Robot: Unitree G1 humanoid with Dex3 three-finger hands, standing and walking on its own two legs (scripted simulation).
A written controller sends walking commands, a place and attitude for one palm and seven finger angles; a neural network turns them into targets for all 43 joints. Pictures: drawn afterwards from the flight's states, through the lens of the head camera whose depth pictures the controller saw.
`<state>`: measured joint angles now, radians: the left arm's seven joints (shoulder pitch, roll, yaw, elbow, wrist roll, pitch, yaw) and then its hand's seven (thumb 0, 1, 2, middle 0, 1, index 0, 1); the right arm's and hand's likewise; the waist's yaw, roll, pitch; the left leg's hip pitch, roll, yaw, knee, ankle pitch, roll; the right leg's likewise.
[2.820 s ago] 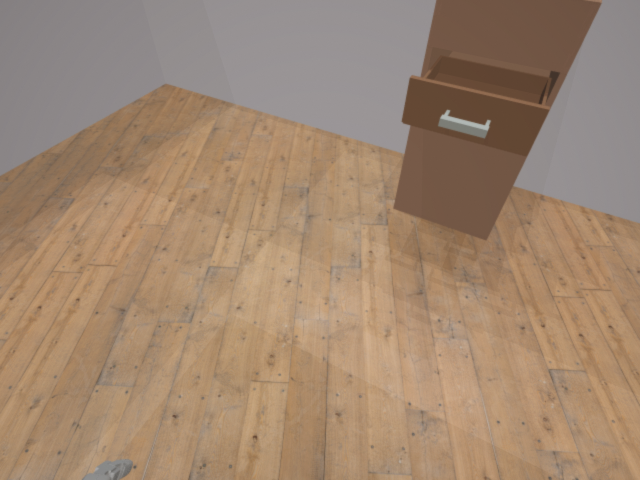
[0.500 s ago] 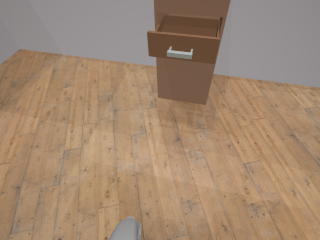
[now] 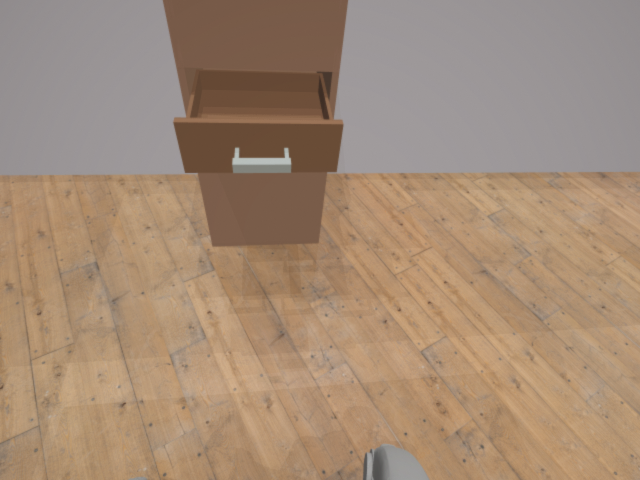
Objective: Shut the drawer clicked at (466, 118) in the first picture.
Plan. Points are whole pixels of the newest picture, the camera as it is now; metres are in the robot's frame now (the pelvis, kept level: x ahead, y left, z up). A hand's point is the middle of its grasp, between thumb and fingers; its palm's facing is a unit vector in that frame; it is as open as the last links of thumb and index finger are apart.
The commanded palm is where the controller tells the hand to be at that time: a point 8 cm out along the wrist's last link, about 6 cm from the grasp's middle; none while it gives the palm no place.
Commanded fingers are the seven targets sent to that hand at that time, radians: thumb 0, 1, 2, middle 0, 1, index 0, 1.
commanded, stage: walk to a spot facing it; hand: left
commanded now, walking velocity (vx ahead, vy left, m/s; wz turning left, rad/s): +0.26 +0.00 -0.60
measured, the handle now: (262, 158) +0.80 +0.19 -0.11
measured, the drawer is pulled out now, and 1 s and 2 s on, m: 0.25 0.25 0.25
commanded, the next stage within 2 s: turn to face it in 1.94 s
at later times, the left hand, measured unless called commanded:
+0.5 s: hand (248, 379) +0.30 +0.13 -0.17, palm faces -0.27 -0.94 -0.22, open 7.3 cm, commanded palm none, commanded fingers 0.00 0.90 0.90 -0.20 -0.30 -0.20 -0.30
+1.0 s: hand (210, 358) +0.33 +0.20 -0.18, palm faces -0.46 -0.87 -0.20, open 7.3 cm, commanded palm none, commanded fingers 0.00 0.90 0.90 -0.20 -0.30 -0.20 -0.30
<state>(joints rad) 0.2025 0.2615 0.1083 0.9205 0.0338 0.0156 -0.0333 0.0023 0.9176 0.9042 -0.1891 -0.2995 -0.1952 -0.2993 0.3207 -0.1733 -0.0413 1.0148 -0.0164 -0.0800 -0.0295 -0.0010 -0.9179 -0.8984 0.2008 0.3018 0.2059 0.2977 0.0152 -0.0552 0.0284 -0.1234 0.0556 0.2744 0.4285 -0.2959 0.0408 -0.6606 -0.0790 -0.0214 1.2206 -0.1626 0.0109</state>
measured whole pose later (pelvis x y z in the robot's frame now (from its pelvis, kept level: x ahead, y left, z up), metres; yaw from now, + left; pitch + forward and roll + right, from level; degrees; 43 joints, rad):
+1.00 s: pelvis +0.19 +0.04 +0.00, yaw -34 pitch +0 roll -2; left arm 0.26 0.26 0.11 0.95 0.02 0.09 -0.02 0.00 0.91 0.90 -0.19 -0.30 -0.20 -0.30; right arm 0.22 -0.16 -0.03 0.89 -0.02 0.01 -0.03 0.00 -0.90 -0.90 0.20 0.30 0.21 0.30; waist 0.03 -0.05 0.06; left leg -0.18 0.11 0.24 0.48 -0.29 0.02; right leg -0.50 -0.04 0.01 1.14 -0.36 0.08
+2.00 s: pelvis +0.25 -0.06 +0.00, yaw -68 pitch +0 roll -3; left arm 0.29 0.27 0.10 0.99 0.02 0.05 -0.03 0.01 0.91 0.90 -0.19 -0.30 -0.20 -0.30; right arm 0.23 -0.16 -0.01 0.90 -0.02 -0.03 -0.03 0.00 -0.90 -0.90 0.20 0.30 0.21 0.30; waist 0.04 -0.05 0.06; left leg -0.14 0.07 0.16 0.44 -0.31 0.02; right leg -0.52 -0.01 -0.01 1.14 -0.37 0.04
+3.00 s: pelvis +0.28 -0.12 +0.00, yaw -45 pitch +1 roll -1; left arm 0.19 0.26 0.09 0.94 0.01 0.06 0.02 0.00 0.91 0.90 -0.19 -0.30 -0.20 -0.30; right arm 0.21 -0.21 -0.06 0.91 -0.02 0.02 0.00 0.00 -0.90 -0.90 0.20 0.30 0.21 0.30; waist -0.02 -0.01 0.05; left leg -0.33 -0.04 -0.01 0.46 -0.15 0.05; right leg -0.45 -0.07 0.00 0.99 -0.39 0.09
